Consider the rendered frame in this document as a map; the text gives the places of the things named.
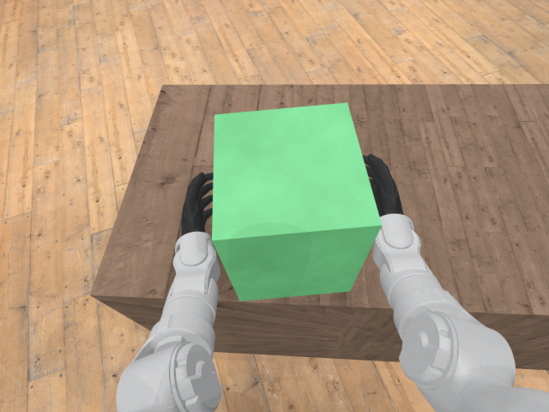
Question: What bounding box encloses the pedestal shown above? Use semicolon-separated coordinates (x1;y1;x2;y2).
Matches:
90;84;549;370

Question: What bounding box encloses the carton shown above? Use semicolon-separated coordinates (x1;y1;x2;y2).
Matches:
212;103;382;301

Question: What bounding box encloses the left robot forearm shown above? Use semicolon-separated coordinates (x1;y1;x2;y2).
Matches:
116;232;220;411

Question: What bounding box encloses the robot left hand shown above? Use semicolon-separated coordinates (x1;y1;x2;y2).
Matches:
182;173;214;236

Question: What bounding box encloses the right robot forearm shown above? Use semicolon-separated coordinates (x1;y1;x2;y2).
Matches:
372;214;516;383

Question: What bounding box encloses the robot right hand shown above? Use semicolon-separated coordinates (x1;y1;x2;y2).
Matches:
363;154;403;217

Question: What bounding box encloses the robot left upper arm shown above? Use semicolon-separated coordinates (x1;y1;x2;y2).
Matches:
117;342;222;412

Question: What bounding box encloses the robot right upper arm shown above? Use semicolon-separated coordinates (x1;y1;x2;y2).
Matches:
399;311;549;412

